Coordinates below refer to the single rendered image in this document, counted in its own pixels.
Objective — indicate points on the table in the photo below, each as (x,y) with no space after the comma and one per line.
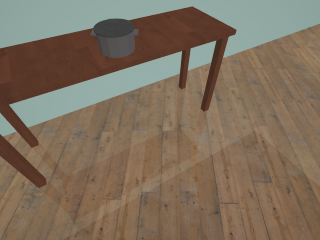
(38,67)

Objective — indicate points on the pot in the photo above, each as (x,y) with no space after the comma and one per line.
(116,47)

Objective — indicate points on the knob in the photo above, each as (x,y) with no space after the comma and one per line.
(113,22)

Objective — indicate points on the lid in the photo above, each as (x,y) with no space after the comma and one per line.
(124,28)

